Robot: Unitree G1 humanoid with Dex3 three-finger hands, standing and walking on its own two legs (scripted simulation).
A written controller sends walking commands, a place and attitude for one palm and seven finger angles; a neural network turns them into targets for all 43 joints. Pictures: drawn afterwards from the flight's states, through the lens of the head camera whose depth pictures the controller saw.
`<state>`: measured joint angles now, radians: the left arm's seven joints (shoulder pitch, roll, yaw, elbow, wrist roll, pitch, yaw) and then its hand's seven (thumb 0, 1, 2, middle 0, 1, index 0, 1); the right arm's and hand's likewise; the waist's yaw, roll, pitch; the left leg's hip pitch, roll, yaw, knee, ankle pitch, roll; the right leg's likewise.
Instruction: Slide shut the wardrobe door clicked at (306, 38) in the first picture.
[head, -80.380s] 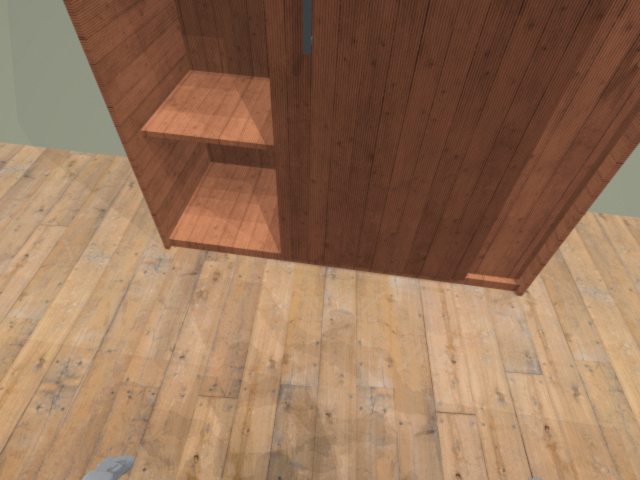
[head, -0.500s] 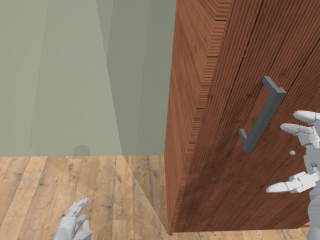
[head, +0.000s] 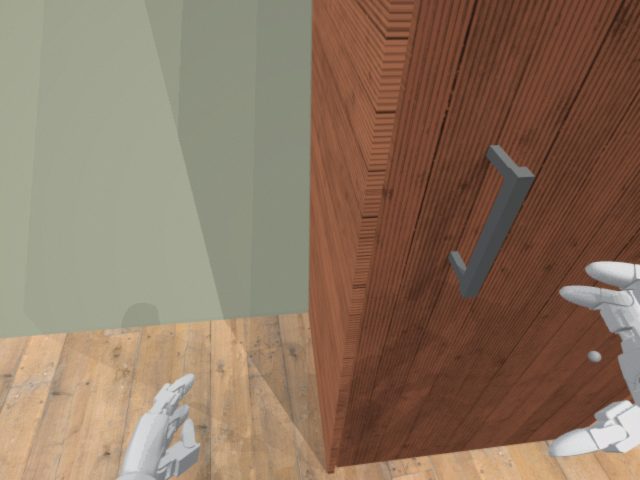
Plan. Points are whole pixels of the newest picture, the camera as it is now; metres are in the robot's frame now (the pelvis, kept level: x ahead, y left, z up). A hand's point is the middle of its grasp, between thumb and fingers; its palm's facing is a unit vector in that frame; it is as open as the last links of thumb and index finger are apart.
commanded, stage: draw the hand back to the body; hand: right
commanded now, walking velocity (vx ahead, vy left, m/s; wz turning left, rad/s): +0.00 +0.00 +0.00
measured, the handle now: (482, 227) +0.33 -0.18 +0.20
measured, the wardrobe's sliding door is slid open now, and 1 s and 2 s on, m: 0.00 0.00 0.00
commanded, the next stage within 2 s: step back with the hand held close in 1.60 s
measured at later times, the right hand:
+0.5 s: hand (587, 366) +0.18 -0.24 +0.16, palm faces +0.03 +0.99 -0.10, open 14.7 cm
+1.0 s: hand (592, 327) +0.22 -0.26 +0.17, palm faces +0.41 +0.83 -0.38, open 11.0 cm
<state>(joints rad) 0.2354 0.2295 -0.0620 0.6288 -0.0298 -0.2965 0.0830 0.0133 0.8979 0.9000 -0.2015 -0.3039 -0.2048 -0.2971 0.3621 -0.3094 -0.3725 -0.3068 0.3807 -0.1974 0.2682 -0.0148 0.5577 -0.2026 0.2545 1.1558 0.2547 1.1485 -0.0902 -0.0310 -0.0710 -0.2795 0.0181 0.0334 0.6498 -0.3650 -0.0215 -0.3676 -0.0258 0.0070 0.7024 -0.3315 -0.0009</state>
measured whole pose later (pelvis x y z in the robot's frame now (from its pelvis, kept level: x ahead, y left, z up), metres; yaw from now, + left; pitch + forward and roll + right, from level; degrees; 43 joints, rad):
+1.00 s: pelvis +0.02 -0.01 +0.02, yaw +2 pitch -4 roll +0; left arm 0.24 0.21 -0.02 0.66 0.00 -0.20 0.08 0.02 0.90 0.90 -0.20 -0.30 -0.20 -0.30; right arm 0.46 -0.35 -0.32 -0.38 0.07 -0.10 -0.10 0.00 -0.19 -0.56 0.23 0.72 0.23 0.71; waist -0.07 -0.05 -0.02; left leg -0.11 0.03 -0.01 0.48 -0.31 -0.03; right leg -0.17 -0.02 -0.04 0.52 -0.29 -0.01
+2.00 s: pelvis -0.01 -0.02 +0.02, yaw +6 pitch +0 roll +1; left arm 0.16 0.24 0.01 0.56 0.00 -0.03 0.06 0.01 0.90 0.90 -0.20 -0.30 -0.20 -0.30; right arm 0.48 -0.39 -0.38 -0.41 0.05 -0.17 -0.09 0.01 -0.89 -0.90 0.21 0.31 0.21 0.30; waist -0.03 -0.04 0.06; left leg -0.19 0.01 -0.07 0.40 -0.20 -0.05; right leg -0.23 -0.03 -0.10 0.44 -0.20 -0.02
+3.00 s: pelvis -0.20 -0.06 +0.01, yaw +3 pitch +0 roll +0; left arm 0.11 0.18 0.01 0.60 0.02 -0.14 0.07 0.01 0.90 0.90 -0.20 -0.30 -0.20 -0.30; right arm 0.43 -0.45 -0.44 -0.52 0.03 -0.28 -0.13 0.01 -0.88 -0.90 0.21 0.31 0.21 0.30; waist -0.03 0.09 0.12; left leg -0.47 -0.01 -0.12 0.83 -0.41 -0.02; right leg -0.38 0.01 -0.07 0.57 -0.19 -0.05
